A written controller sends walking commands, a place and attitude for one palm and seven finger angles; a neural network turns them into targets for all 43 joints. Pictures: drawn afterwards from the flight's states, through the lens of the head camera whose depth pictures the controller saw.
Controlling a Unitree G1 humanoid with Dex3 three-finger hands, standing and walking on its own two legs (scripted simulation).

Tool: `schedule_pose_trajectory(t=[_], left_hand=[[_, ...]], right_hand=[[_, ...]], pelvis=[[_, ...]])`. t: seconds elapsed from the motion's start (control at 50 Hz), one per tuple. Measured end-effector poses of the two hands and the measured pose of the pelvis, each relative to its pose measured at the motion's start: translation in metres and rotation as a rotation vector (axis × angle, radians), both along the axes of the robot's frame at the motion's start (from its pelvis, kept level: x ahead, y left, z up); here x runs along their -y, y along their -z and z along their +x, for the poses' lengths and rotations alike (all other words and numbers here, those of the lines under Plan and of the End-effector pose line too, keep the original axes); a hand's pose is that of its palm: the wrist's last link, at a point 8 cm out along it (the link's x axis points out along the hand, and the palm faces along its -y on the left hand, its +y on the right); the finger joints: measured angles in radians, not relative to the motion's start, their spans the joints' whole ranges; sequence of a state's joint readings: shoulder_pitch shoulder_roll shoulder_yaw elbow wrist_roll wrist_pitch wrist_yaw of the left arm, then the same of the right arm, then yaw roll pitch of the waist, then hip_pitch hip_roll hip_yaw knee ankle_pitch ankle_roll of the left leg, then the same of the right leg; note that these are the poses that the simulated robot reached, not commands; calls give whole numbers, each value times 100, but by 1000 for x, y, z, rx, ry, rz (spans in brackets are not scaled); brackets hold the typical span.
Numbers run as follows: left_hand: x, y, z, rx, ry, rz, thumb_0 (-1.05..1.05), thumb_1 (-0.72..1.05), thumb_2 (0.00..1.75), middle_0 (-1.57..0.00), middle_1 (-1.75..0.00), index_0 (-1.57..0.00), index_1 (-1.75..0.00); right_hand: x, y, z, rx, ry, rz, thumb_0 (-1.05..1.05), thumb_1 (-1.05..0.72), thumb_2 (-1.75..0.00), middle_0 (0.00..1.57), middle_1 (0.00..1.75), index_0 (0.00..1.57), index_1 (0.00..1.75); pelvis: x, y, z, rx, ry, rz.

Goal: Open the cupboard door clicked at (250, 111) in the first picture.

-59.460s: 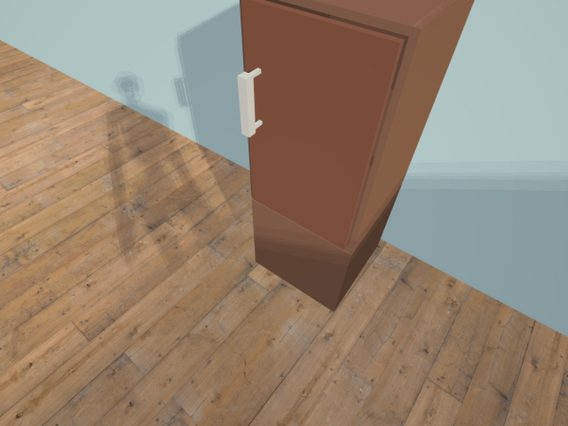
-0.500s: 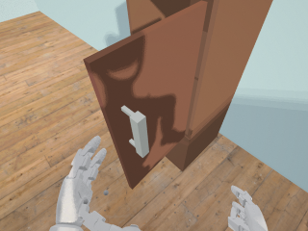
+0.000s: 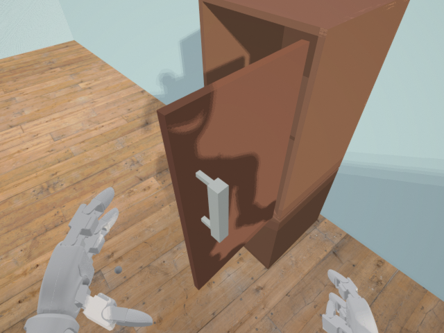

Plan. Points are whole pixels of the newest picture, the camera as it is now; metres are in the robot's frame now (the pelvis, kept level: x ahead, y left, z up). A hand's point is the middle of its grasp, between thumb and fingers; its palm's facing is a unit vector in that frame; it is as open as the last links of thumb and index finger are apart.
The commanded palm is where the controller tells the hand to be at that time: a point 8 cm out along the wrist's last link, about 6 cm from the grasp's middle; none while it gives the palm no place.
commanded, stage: draw the hand back to the body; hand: left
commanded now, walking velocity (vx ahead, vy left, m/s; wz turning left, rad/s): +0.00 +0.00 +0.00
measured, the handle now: (211, 206) +0.33 +0.06 +0.07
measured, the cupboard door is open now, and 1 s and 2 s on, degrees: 93 93 93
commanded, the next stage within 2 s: step back with the hand held close in 1.00 s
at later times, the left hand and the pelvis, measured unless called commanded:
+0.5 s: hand (40, 234) +0.19 +0.26 +0.18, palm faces +0.37 -0.85 -0.38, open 10.5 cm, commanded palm +0.15 +0.30 +0.20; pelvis +0.01 +0.02 +0.04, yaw -1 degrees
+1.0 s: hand (30, 222) +0.20 +0.27 +0.19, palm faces +0.43 -0.82 -0.38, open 7.5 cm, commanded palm +0.15 +0.31 +0.21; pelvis +0.01 +0.01 +0.04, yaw -1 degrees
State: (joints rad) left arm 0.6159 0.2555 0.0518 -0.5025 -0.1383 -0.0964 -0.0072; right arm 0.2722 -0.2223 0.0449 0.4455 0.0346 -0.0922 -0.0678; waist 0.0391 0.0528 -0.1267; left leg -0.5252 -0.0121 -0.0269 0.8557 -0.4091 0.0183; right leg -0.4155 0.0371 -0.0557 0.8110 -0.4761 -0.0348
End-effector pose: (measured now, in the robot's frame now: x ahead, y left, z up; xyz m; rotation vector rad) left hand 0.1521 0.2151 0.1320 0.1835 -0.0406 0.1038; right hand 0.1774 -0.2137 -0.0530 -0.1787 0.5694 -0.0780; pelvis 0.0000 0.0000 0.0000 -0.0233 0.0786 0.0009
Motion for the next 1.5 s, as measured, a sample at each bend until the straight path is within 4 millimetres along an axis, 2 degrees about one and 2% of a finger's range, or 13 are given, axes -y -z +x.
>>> schedule_pose_trajectory(t=[0.18,0.4,0.66,0.76,0.94,1.14,1.24,1.38,1.5], left_hand=[[-29,-20,-6,-35,-122,132,0,-16,44,-16,-30,-16,-30],[-66,-51,0,36,-224,207,0,22,60,-18,-30,-18,-30],[-100,-81,5,122,-335,276,1,66,80,-20,-30,-20,-30],[-99,-82,6,122,-349,268,1,80,85,-20,-30,-20,-30],[-88,-75,6,94,-323,251,2,88,89,-21,-30,-21,-30],[-83,-80,4,108,-330,256,2,89,90,-21,-30,-21,-30],[-86,-92,7,152,-323,321,2,89,90,-21,-30,-21,-30],[-83,-80,3,64,-248,353,2,89,90,-21,-30,-21,-30],[-90,-76,-7,66,-222,363,2,89,90,-21,-30,-21,-30]], right_hand=[[-13,-10,1,-40,-4,-18,1,-90,-90,20,30,20,30],[-26,-15,4,-65,-26,-13,1,-90,-90,20,30,21,30],[-18,-20,9,-86,-19,-29,1,-90,-90,20,30,21,30],[-12,-19,8,-98,-14,-30,1,-90,-90,20,30,21,30],[-2,-18,5,-113,4,-35,1,-90,-90,20,30,21,30],[2,-17,5,-109,4,-24,1,-90,-90,20,30,21,30],[5,-16,3,-131,5,-22,1,-90,-90,20,30,21,30],[16,-15,-13,-179,79,-36,1,-90,-90,20,30,21,30],[19,-18,-36,-206,118,-70,1,-90,-90,20,30,21,30]], pelvis=[[-10,-18,2,56,3,2],[-18,-32,7,109,11,7],[-18,-39,9,135,18,11],[-16,-40,10,137,18,13],[-9,-41,10,141,20,14],[-3,-41,9,148,19,15],[-2,-41,4,120,8,3],[-7,-41,-6,84,25,3],[-13,-39,-23,79,29,-1]])
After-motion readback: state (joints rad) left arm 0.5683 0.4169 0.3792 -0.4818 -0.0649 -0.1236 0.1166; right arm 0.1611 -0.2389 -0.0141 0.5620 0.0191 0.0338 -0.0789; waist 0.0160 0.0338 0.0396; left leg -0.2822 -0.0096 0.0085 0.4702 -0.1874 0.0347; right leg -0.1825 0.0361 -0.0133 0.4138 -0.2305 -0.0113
